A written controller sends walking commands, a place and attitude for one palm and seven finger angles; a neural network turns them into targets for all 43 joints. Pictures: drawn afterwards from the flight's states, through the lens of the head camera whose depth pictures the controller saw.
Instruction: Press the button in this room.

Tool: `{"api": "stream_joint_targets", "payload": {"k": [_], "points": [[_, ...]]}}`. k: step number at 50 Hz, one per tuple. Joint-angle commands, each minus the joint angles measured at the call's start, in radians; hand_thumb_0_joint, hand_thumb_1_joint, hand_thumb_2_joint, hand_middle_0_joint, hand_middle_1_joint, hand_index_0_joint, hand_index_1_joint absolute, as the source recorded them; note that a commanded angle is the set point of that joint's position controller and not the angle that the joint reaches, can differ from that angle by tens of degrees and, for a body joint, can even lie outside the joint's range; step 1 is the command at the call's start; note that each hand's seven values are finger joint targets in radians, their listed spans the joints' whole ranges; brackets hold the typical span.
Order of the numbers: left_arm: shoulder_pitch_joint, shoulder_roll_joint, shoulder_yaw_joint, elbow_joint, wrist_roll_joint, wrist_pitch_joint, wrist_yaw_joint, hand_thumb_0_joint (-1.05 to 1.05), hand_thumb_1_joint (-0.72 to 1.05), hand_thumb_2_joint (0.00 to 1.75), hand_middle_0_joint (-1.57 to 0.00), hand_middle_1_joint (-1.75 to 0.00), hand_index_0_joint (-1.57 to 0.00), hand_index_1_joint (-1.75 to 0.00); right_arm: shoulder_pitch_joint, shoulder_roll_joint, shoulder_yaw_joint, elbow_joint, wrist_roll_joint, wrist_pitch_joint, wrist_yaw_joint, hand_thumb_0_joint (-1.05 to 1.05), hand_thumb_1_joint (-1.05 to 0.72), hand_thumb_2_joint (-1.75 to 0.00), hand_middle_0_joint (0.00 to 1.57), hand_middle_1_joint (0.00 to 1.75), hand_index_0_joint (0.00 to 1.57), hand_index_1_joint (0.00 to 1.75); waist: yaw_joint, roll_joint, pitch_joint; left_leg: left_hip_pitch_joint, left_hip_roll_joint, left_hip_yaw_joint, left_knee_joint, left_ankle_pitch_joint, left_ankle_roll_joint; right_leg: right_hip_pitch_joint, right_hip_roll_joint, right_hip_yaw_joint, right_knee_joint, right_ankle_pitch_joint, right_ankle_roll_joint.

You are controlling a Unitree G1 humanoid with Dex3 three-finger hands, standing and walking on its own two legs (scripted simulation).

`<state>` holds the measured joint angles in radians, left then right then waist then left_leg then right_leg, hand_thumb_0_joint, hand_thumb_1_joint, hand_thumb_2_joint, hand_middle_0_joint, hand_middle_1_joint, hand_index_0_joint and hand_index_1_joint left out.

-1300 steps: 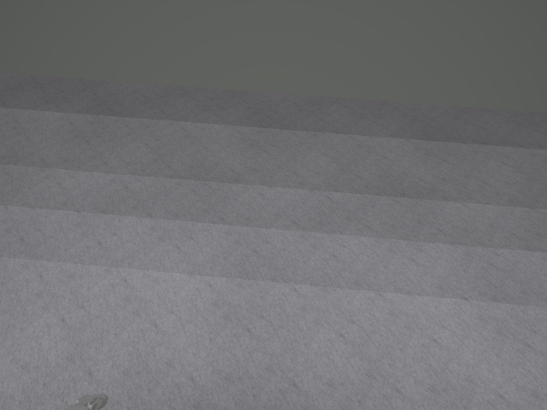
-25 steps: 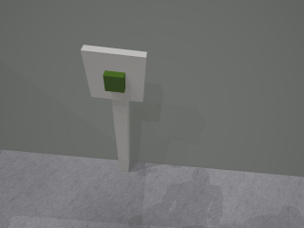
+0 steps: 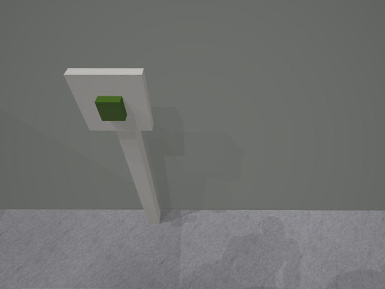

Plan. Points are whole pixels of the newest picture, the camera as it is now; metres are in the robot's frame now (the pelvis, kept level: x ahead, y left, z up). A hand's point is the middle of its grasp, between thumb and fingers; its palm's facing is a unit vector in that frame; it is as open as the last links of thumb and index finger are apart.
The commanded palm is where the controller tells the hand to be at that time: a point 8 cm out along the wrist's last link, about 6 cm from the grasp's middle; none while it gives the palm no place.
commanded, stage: come to a stop and stand still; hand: left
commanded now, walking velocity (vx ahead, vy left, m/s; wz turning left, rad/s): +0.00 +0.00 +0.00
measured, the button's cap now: (112, 107) +0.54 +0.23 +0.08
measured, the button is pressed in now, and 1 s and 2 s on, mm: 0 0 0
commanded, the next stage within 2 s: look again from close up in 0.12 s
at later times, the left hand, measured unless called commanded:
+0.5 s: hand out of the picture +0.02 +0.21 -0.18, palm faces +0.02 -0.98 -0.19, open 7.4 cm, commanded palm none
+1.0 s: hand (88, 265) +0.19 +0.23 -0.06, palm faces +0.23 -0.96 -0.14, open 7.1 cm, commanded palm +0.12 +0.28 -0.06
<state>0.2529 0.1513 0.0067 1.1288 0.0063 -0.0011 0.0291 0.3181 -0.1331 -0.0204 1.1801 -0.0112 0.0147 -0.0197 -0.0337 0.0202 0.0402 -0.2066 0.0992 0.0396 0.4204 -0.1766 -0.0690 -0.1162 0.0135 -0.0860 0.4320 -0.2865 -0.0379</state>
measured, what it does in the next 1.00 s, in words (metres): stands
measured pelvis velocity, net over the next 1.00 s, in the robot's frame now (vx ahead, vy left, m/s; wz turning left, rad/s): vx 0.01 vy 0.04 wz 0.01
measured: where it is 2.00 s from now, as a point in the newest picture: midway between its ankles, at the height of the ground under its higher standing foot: outside the picture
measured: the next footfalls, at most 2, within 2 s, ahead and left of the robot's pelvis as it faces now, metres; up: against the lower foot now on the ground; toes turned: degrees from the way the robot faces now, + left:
none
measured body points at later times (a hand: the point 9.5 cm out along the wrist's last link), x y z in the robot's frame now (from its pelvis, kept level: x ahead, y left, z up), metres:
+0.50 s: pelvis +0.02 +0.04 -0.01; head +0.02 +0.04 +0.44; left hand +0.02 +0.26 -0.17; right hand +0.04 -0.20 -0.16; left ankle +0.02 +0.15 -0.74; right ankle -0.03 -0.09 -0.74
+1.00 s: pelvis +0.01 +0.04 -0.01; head +0.03 +0.04 +0.44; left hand +0.17 +0.28 -0.04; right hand +0.09 -0.20 -0.14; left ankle +0.02 +0.15 -0.74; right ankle -0.03 -0.09 -0.74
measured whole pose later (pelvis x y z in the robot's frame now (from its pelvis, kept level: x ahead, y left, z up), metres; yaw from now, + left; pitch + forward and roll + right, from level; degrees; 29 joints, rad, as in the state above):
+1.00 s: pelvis +0.01 +0.04 -0.01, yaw +1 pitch +3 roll +1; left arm 0.44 0.16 0.08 0.18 -0.12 -0.08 0.07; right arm 0.31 -0.19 -0.02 0.85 0.02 -0.23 -0.05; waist -0.03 -0.01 -0.02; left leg -0.35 0.00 0.05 0.59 -0.29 0.01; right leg -0.27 -0.07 -0.06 0.61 -0.39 0.02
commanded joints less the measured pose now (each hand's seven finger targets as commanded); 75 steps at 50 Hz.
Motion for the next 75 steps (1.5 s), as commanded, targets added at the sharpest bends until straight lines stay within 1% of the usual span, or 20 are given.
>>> {"api": "stream_joint_targets", "payload": {"k": [1, 10, 11, 12, 14, 18, 21, 41, 42, 43, 44, 45, 46, 48, 51, 55, 59, 65, 69, 75], "points": [[0.074, 0.096, 0.016, -0.022, -0.003, -0.017, 0.009, 0.0, 0.9, 0.9, -0.2, -0.3, -0.2, -0.3, 0.047, -0.063, -0.011, -0.028, -0.001, -0.013, -0.011, 0.0, -0.9, -0.9, 0.2, 0.3, 0.2, 0.3, 0.025, -0.039, 0.067, 0.038, 0.014, -0.01, -0.022, 0.072, 0.041, -0.132, -0.145, 0.125, -0.171, 0.06, 0.002], [0.106, 0.075, 0.015, -0.012, 0.0, -0.02, 0.012, 0.0, 0.9, 0.9, -0.2, -0.3, -0.2, -0.3, 0.045, -0.067, -0.014, -0.028, 0.003, -0.02, -0.019, 0.0, -0.9, -0.9, 0.2, 0.3, 0.2, 0.3, 0.027, -0.028, 0.036, 0.068, 0.021, -0.013, -0.017, 0.123, 0.047, -0.097, -0.132, 0.105, -0.133, 0.19, 0.008], [0.191, 0.097, 0.018, 0.01, 0.018, -0.05, 0.049, 0.0, 0.9, 0.9, -0.2, -0.3, -0.2, -0.3, -0.091, -0.088, -0.005, -0.108, 0.005, -0.039, -0.008, 0.0, -0.9, -0.9, 0.2, 0.3, 0.2, 0.3, 0.079, -0.068, 0.053, -0.079, 0.003, 0.029, 0.235, 0.032, 0.03, -0.081, -0.207, 0.22, -0.113, 0.758, 0.067], [0.158, 0.14, 0.024, -0.04, 0.019, -0.062, 0.042, 0.0, 0.9, 0.9, -0.2, -0.3, -0.2, -0.3, -0.034, -0.035, -0.001, -0.153, 0.002, -0.026, -0.001, 0.0, -0.9, -0.9, 0.2, 0.3, 0.2, 0.3, 0.019, -0.079, -0.009, -0.13, -0.029, -0.018, 0.269, -0.185, 0.06, -0.016, -0.258, 0.212, -0.074, 0.774, 0.019], [0.103, 0.121, 0.021, -0.074, 0.02, -0.063, 0.035, 0.0, 0.9, 0.9, -0.2, -0.3, -0.2, -0.3, 0.025, -0.034, -0.002, -0.152, 0.004, -0.031, 0.003, 0.0, -0.9, -0.9, 0.2, 0.3, 0.2, 0.3, -0.009, -0.065, -0.09, -0.073, -0.041, 0.008, 0.194, -0.135, 0.062, -0.015, -0.208, 0.158, -0.028, 0.558, -0.066], [0.125, 0.062, 0.011, -0.085, 0.011, -0.035, 0.03, 0.0, 0.9, 0.9, -0.2, -0.3, -0.2, -0.3, 0.053, -0.105, 0.001, -0.151, -0.003, -0.046, -0.007, 0.0, -0.9, -0.9, 0.2, 0.3, 0.2, 0.3, 0.019, 0.085, -0.051, -0.004, 0.041, -0.073, 0.079, 0.236, 0.104, -0.095, -0.091, 0.079, 0.055, 0.177, -0.008], [0.127, 0.064, 0.007, -0.079, 0.013, -0.018, 0.023, 0.0, 0.9, 0.9, -0.2, -0.3, -0.2, -0.3, 0.018, -0.115, 0.004, -0.169, -0.004, -0.039, -0.01, 0.0, -0.9, -0.9, 0.2, 0.3, 0.2, 0.3, 0.034, 0.06, 0.042, -0.07, 0.038, -0.102, 0.033, 0.136, 0.121, -0.115, -0.073, 0.071, 0.03, 0.035, 0.001], [0.086, 0.131, 0.003, -0.075, 0.008, -0.011, 0.01, 0.0, 0.9, 0.9, -0.2, -0.3, -0.2, -0.3, -0.015, -0.152, 0.014, -0.134, -0.002, -0.038, -0.006, 0.0, -0.9, -0.9, 0.2, 0.3, 0.2, 0.3, 0.041, -0.014, 0.004, 0.011, 0.007, -0.068, -0.007, 0.161, 0.111, -0.07, -0.112, 0.082, -0.001, 0.146, 0.017], [0.128, 0.133, 0.002, -0.061, 0.02, -0.031, 0.046, 0.0, 0.9, 0.9, -0.2, -0.3, -0.2, -0.3, -0.073, -0.186, 0.005, -0.19, 0.008, -0.041, 0.001, 0.0, -0.9, -0.9, 0.2, 0.3, 0.2, 0.3, 0.055, -0.073, 0.061, -0.053, 0.025, -0.054, 0.164, 0.287, 0.085, -0.123, -0.149, 0.144, -0.039, 0.383, 0.029], [-0.611, 0.407, 0.2, -1.639, -0.158, -0.242, 0.054, 0.0, 0.9, 0.9, -0.23, -0.33, -0.23, -0.33, -0.037, -0.314, -0.04, -0.508, 0.05, -0.197, -0.035, 0.0, -0.9, -0.9, 0.2, 0.3, 0.2, 0.3, -0.054, 0.145, -0.468, 0.243, -0.073, -0.053, 0.06, 0.432, 0.088, -0.076, -0.054, 0.026, 0.079, 0.469, -0.003], [-0.081, 0.323, 0.16, -1.372, -0.079, -0.193, 0.089, 0.0, 0.9, 0.9, -0.25, -0.36, -0.25, -0.36, -0.11, -0.217, -0.004, -0.456, 0.037, -0.295, -0.072, 0.0, -0.9, -0.9, 0.2, 0.3, 0.2, 0.3, 0.052, 0.274, -0.486, 0.392, -0.011, -0.072, 0.03, 0.578, 0.094, -0.144, -0.022, 0.016, 0.173, 0.239, -0.004], [0.191, 0.075, 0.032, -1.199, -0.123, -0.062, 0.115, 0.0, 0.9, 0.9, -0.28, -0.39, -0.28, -0.39, -0.13, -0.171, -0.018, -0.437, 0.053, -0.318, -0.067, 0.0, -0.9, -0.9, 0.2, 0.3, 0.2, 0.3, 0.017, 0.22, -0.326, 0.225, -0.026, -0.074, 0.011, 0.519, 0.055, -0.223, -0.021, -0.021, 0.206, 0.056, 0.019], [0.152, 0.018, 0.027, -1.176, -0.144, -0.056, 0.098, 0.0, 0.9, 0.9, -0.31, -0.42, -0.31, -0.42, -0.086, -0.184, -0.032, -0.418, 0.061, -0.317, -0.059, 0.0, -0.9, -0.9, 0.2, 0.3, 0.2, 0.3, -0.001, 0.112, -0.18, 0.124, -0.033, -0.075, 0.038, 0.431, 0.057, -0.267, -0.027, -0.016, 0.172, 0.04, 0.026], [0.102, 0.126, 0.16, -1.147, -0.147, -0.16, 0.056, 0.0, 0.9, 0.9, -0.36, -0.48, -0.36, -0.48, -0.116, -0.233, -0.065, -0.491, 0.03, -0.317, -0.05, 0.0, -0.9, -0.9, 0.2, 0.3, 0.2, 0.3, -0.012, -0.043, -0.087, -0.076, -0.075, -0.069, 0.137, 0.127, 0.066, -0.341, -0.019, -0.04, 0.119, 0.062, 0.027], [0.427, 0.012, 0.166, -0.948, -0.184, -0.363, -0.095, 0.0, 0.9, 0.9, -0.45, -0.57, -0.45, -0.57, -0.168, -0.21, -0.083, -0.578, 0.011, -0.303, -0.016, 0.0, -0.9, -0.9, 0.2, 0.3, 0.2, 0.3, 0.075, -0.213, -0.153, -0.256, -0.086, -0.036, 0.291, 0.131, 0.054, -0.423, 0.002, -0.062, 0.294, 0.128, 0.023], [0.407, 0.104, 0.257, -0.949, -0.25, -0.63, -0.338, 0.0, 0.9, 0.9, -0.56, -0.69, -0.56, -0.69, -0.224, -0.217, -0.106, -0.676, 0.023, -0.294, 0.028, 0.0, -0.9, -0.9, 0.2, 0.3, 0.2, 0.3, 0.108, -0.086, -0.225, -0.468, -0.103, -0.009, 0.475, -0.001, 0.051, -0.533, -0.02, 0.014, 0.463, 0.088, 0.008], [0.234, 0.174, 0.302, -1.2, -0.328, -0.561, -0.373, 0.0, 0.9, 0.9, -0.67, -0.81, -0.67, -0.81, -0.234, -0.22, -0.092, -0.808, 0.045, -0.277, -0.003, 0.0, -0.9, -0.9, 0.2, 0.3, 0.2, 0.3, 0.089, -0.001, -0.364, -0.491, -0.116, 0.014, 0.532, -0.117, 0.079, -0.539, -0.027, 0.094, 0.433, -0.095, 0.029], [-0.05, 0.198, 0.212, -1.505, -0.296, -0.597, -0.299, 0.0, 0.9, 0.9, -0.83, -0.99, -0.83, -0.99, -0.147, -0.208, -0.055, -0.785, 0.032, -0.283, -0.053, 0.0, -0.9, -0.9, 0.2, 0.3, 0.2, 0.3, -0.032, 0.046, -0.314, -0.489, -0.078, -0.043, 0.602, -0.178, 0.104, -0.652, -0.014, 0.141, 0.397, -0.214, 0.031], [0.007, 0.233, 0.228, -1.367, -0.302, -0.528, -0.35, 0.0, 0.9, 0.9, -0.94, -1.11, -0.94, -1.11, -0.15, -0.22, -0.041, -0.753, 0.043, -0.296, -0.071, 0.0, -0.9, -0.9, 0.2, 0.3, 0.2, 0.3, -0.025, 0.039, -0.269, -0.525, -0.076, -0.054, 0.591, -0.206, 0.103, -0.632, -0.018, 0.158, 0.354, -0.256, 0.035], [0.176, 0.251, 0.339, -1.291, -0.348, -0.346, -0.355, 0.0, 0.9, 0.9, -1.11, -1.29, -1.11, -1.29, -0.185, -0.194, -0.036, -0.77, 0.053, -0.276, -0.07, 0.0, -0.9, -0.9, 0.2, 0.3, 0.2, 0.3, 0.06, 0.005, -0.326, -0.464, -0.086, -0.059, 0.502, -0.103, 0.097, -0.453, -0.035, 0.143, 0.319, -0.103, 0.051]]}}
